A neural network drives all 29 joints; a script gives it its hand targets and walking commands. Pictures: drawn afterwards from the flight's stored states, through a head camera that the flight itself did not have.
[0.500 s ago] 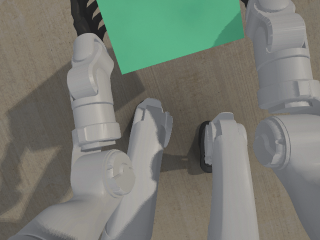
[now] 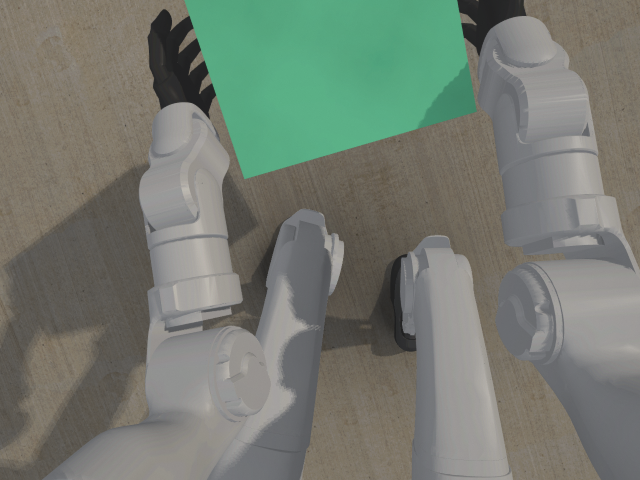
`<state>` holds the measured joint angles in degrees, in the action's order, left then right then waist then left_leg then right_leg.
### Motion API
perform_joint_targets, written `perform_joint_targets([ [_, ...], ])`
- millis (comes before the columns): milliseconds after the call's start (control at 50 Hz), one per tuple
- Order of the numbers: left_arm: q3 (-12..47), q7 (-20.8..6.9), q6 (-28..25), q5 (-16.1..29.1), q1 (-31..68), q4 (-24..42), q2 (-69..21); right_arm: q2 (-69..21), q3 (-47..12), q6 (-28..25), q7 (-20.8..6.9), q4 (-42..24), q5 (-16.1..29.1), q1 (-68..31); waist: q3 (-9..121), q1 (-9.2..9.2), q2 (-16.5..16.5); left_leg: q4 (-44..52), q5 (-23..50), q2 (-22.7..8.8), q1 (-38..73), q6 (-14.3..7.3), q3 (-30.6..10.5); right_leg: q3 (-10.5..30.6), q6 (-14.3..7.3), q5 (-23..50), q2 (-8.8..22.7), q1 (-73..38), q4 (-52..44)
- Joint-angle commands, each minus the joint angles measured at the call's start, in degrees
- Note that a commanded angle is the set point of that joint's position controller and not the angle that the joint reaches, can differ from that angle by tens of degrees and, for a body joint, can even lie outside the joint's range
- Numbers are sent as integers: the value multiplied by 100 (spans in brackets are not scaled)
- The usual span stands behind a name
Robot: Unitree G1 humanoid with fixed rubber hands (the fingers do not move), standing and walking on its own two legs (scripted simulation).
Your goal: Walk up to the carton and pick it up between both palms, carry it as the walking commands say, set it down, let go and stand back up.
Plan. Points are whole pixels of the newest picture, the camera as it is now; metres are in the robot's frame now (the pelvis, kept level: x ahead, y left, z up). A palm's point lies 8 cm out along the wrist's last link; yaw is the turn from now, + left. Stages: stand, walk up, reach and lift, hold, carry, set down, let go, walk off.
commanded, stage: reach and lift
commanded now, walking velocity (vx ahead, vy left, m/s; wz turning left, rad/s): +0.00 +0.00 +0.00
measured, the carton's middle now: (332, 54) +0.53 +0.10 -0.17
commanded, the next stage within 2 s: none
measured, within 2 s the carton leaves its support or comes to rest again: neither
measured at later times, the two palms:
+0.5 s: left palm (150, 111) +0.42 +0.23 -0.04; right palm (517, 16) +0.52 -0.05 -0.03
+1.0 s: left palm (35, 67) +0.41 +0.23 +0.09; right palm out of the picture +0.51 -0.06 +0.10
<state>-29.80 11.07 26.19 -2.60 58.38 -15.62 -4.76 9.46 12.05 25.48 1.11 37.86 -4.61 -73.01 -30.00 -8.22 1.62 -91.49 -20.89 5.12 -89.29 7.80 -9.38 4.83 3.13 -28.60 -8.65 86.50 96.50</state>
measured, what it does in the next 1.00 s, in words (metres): rises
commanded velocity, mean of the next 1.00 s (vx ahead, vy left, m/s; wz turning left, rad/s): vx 0.00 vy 0.00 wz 0.00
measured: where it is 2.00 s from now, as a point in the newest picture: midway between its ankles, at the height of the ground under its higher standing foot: (345, 299)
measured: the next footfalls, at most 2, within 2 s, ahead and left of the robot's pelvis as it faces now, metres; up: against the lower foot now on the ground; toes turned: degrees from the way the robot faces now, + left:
none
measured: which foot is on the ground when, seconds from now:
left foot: down 0.00-1.00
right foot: down 0.00-1.00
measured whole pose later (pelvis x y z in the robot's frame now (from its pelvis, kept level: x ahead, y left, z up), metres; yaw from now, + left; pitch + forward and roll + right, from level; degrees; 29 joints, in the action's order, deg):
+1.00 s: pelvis +0.07 +0.00 +0.13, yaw +1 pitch +21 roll +0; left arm -31.6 6.5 24.9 -12.8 34.6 -25.5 -11.5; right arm -0.7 17.5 22.3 0.7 47.7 -13.7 -48.3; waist 2.8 -8.1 2.0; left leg -64.1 -18.4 4.6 -67.2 5.4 -10.0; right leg 7.1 1.8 -25.4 -6.5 63.9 68.2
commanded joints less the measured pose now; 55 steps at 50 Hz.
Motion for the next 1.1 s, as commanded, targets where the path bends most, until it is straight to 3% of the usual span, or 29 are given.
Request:
perform_joint_targets([
  [0,4726,-1721,7,991,5230,112,-5022,-6128,-2797,-313,-1266,-548,1043,-3828,13084,-316,-20,1161,18,315,4211,-324,1421,-598,-203,85,-211,-2501,-1554],
  [40,4042,-1885,32,667,5053,-1020,-4924,-5906,-2026,-244,-1335,603,483,-3413,11251,-235,142,1442,-753,288,3289,-321,1432,-674,-231,-710,-196,-2022,-1874],
  [60,4628,-1868,-59,968,5081,29,-5539,-6402,-2402,-361,-1381,-258,692,-3388,12847,-86,-91,1602,-333,281,4532,-232,1241,-643,-255,-6,-223,-3004,-1878],
  [80,4561,-1802,-156,992,5430,503,-5357,-6308,-2410,-462,-1396,-562,806,-3674,13074,-355,-216,1331,436,324,4439,-197,1323,-704,-304,424,-241,-2622,-1630],
  [100,4862,-1787,-165,1114,5405,363,-5397,-6570,-2915,-528,-1416,-979,1117,-3898,13878,-373,-146,1312,551,258,5040,-259,1251,-604,-245,522,-228,-2938,-1665],
  [140,4411,-1917,-126,761,4955,-810,-5292,-6521,-2539,-442,-1449,322,743,-3346,12140,-362,115,1600,-446,233,4039,-401,1294,-514,-227,-347,-87,-2446,-1983],
  [160,4308,-1933,-178,821,4639,-349,-5499,-6599,-2636,-536,-1391,-619,821,-3563,12962,-600,135,1435,341,368,4208,-338,1504,-531,-241,203,-199,-3238,-2008],
  [220,4217,-2055,-179,779,4738,-561,-5293,-6659,-2648,-458,-1365,-258,738,-3368,12924,-391,424,1469,721,358,4062,-415,1620,-517,-139,655,-229,-3474,-2053],
  [260,4837,-2028,-318,1170,4715,665,-5332,-6820,-3110,-580,-1274,-1331,1034,-3176,14131,-579,212,1485,1703,443,4794,-366,1545,-513,-127,1512,-293,-4127,-1973],
  [280,4598,-2007,-221,920,4316,66,-5146,-6538,-2875,-530,-1215,-768,762,-2813,13658,-309,312,1485,1631,422,4713,-301,1467,-477,-197,1493,-304,-3864,-2014],
  [320,4778,-2005,-249,948,4568,278,-5013,-6640,-3138,-503,-1199,-814,1035,-3112,13439,-687,107,1539,1036,373,4502,-378,1567,-278,-199,861,-154,-3861,-2191],
  [340,4711,-1981,-289,967,4673,140,-5203,-6636,-2770,-500,-1212,-381,651,-2708,13156,-189,443,1657,849,376,4437,-384,1509,-448,-166,808,-236,-3801,-2272],
  [360,4892,-1954,-294,970,4434,457,-5177,-6746,-3001,-524,-1219,-650,845,-2560,13277,-448,169,1751,1023,384,4855,-344,1520,-466,-180,930,-271,-3909,-2262],
  [380,4816,-1952,-221,987,4328,20,-5221,-6098,-2805,-592,-1202,-831,752,-2853,12610,-157,-35,1759,765,375,4461,-310,1444,-537,-254,665,-244,-3541,-2265],
  [480,5064,-1799,-142,1069,4636,853,-5096,-6308,-3145,-470,-1145,-1392,1071,-3414,13818,-256,105,1827,896,406,5569,-266,1356,-382,-294,744,-148,-4282,-2444],
  [560,5686,-1777,-168,1278,4444,1128,-5620,-6599,-3392,-514,-1204,-1564,1157,-2707,13911,11,-171,2050,1288,363,6173,-231,1253,-523,-280,1253,-233,-4365,-2573],
  [620,5169,-1783,45,888,4176,-201,-5645,-6200,-2829,-436,-1340,-515,822,-3008,11888,26,-409,2526,-194,310,5452,-284,956,-466,-378,-75,-95,-3540,-2784],
  [640,5027,-1805,-5,1060,3887,-130,-5729,-6605,-2993,-483,-1375,-858,970,-2487,11663,-92,19,2496,336,259,5468,-293,975,-487,-327,245,-137,-3669,-2886],
  [740,4560,-1869,22,644,3550,-728,-5859,-6334,-2499,-472,-1514,-310,595,-2733,10696,-35,-278,2910,-135,318,5305,-231,961,-557,-357,-121,-51,-3401,-3184],
  [760,5101,-1849,-153,902,4119,245,-6211,-6937,-2771,-537,-1535,-404,773,-2431,11645,62,-265,2906,195,265,5837,-227,918,-404,-389,379,-95,-4201,-3238],
  [780,4400,-1886,-85,473,3266,-808,-5968,-6791,-2294,-512,-1515,183,487,-1977,10305,34,-275,2911,431,228,5224,-281,958,-496,-317,428,-111,-3468,-3254],
  [800,4922,-1920,-169,684,3389,89,-6369,-7347,-2750,-557,-1519,-496,716,-1910,11205,-97,-298,3071,675,338,5926,-224,1041,-452,-321,760,-153,-4465,-3427],
  [820,4347,-1992,-184,495,3093,-518,-5852,-7083,-2417,-529,-1453,-3,483,-1537,9982,-28,305,2914,939,267,5123,-300,1141,-445,-215,710,-113,-4039,-3527],
  [860,4132,-2114,-150,97,2562,-1334,-6136,-7529,-2182,-563,-1478,848,369,-1109,8379,-189,-210,3282,552,239,4674,-373,1287,-382,-221,440,-27,-3531,-3774],
  [880,4313,-2143,-232,297,2627,-745,-6311,-7361,-2334,-670,-1495,-37,476,-1390,8818,-4,-213,3393,447,226,5210,-378,1180,-368,-250,402,-41,-3840,-3811],
  [940,3729,-2125,-173,-89,2213,-1461,-6227,-7513,-1733,-676,-1507,863,81,-826,7479,-173,-23,3709,170,165,4880,-384,1072,-272,-321,83,34,-3397,-4185],
  [960,3882,-2189,-170,-113,2188,-1398,-6367,-7469,-1593,-687,-1542,954,-66,-464,7408,87,-100,3862,125,100,4931,-406,970,-204,-370,207,81,-3519,-4310],
  [1000,3407,-2189,-246,-315,2077,-1501,-6090,-7232,-1317,-737,-1572,879,-190,-764,7132,-221,108,4223,-200,103,5134,-480,905,-149,-333,-106,149,-3438,-4586],
  [1080,3241,-2262,-277,-599,1331,-1751,-5937,-7227,-1503,-753,-1529,1187,-381,16,6707,-168,104,4405,910,140,5342,-465,1210,-53,-305,808,152,-3852,-5088],
])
